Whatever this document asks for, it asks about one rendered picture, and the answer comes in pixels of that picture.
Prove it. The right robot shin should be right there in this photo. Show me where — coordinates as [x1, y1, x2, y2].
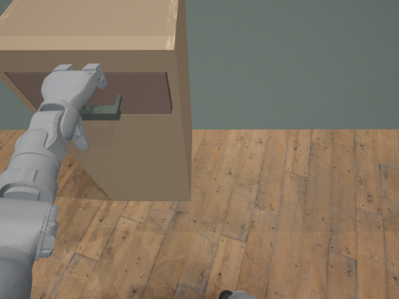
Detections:
[229, 291, 246, 298]

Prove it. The robot left forearm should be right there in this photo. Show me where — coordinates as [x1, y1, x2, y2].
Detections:
[0, 100, 79, 203]

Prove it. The handle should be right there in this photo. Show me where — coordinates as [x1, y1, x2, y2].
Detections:
[79, 95, 122, 120]

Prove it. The drawer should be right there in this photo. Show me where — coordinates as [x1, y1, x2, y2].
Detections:
[7, 72, 173, 114]

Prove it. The cabinet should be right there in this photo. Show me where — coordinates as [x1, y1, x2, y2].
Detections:
[0, 0, 192, 201]

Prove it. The left robot hand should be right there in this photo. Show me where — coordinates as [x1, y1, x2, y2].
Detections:
[41, 64, 107, 150]

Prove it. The robot left upper arm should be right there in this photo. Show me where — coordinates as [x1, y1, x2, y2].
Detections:
[0, 197, 59, 299]

